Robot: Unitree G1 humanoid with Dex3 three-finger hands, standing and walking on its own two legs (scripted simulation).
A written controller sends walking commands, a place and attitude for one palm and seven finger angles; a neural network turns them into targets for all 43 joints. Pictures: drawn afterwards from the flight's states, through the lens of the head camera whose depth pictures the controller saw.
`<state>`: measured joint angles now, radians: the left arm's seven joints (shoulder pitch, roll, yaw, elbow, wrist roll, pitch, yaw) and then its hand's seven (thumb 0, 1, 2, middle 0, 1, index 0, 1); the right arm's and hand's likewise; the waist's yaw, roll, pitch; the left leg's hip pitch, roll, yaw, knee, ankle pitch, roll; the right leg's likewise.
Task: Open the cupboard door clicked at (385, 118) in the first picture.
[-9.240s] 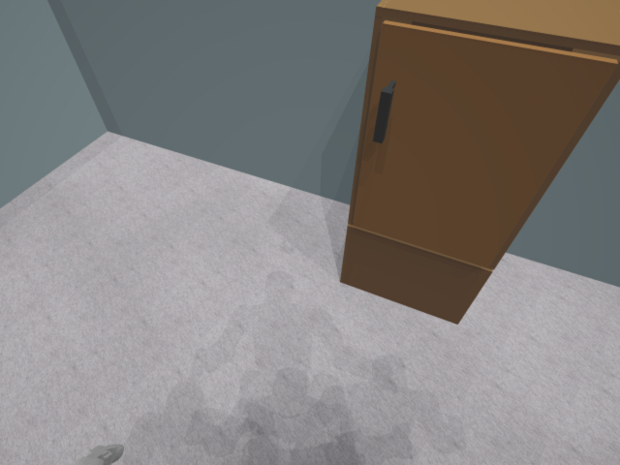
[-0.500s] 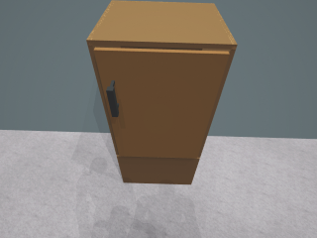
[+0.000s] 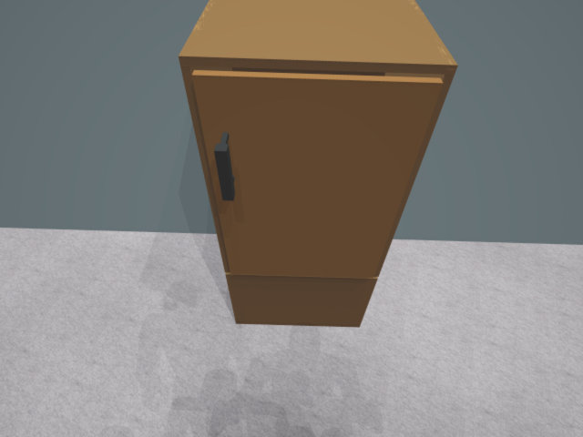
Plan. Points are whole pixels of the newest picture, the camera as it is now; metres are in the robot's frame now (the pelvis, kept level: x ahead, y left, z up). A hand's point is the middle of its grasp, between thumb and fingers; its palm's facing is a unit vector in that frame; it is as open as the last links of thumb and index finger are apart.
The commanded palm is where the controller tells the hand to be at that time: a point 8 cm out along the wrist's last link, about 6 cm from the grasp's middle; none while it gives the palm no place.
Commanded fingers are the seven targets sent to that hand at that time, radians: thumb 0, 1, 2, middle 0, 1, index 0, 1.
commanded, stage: come to a stop and stand still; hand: left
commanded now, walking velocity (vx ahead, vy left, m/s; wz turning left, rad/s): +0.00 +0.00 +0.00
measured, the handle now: (226, 166) +0.58 +0.16 +0.03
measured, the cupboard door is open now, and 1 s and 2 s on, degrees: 0 0 0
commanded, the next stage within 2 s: look again from close up in 0.28 s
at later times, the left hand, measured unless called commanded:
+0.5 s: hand out of the picture +0.02 +0.17 -0.16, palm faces -0.02 -0.98 -0.19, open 7.4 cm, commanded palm none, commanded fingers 0.00 0.90 0.90 -0.20 -0.30 -0.20 -0.30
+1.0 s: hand out of the picture +0.09 +0.16 -0.16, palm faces -0.02 -0.97 -0.23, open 7.4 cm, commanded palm +0.15 +0.21 -0.06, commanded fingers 0.00 0.88 0.89 -0.20 -0.31 -0.20 -0.31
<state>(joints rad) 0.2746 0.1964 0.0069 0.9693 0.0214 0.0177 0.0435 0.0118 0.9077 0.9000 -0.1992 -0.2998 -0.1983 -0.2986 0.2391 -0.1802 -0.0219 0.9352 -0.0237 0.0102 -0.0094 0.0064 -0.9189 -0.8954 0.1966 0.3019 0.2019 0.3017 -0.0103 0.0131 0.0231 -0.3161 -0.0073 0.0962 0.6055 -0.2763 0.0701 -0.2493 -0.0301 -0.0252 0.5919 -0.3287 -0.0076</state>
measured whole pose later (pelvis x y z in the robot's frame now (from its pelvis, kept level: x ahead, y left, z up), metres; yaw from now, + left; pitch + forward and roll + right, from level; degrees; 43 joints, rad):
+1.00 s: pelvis +0.05 -0.03 +0.01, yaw -1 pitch +0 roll +1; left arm 0.23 0.20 -0.01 1.07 0.01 -0.01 0.03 0.01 0.90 0.90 -0.20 -0.30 -0.20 -0.30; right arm 0.21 -0.18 0.00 1.10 -0.01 -0.02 -0.03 0.01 -0.91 -0.90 0.20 0.30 0.20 0.30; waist 0.00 -0.01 0.02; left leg -0.20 0.01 0.10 0.46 -0.27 0.02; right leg -0.15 -0.01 -0.01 0.48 -0.33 -0.01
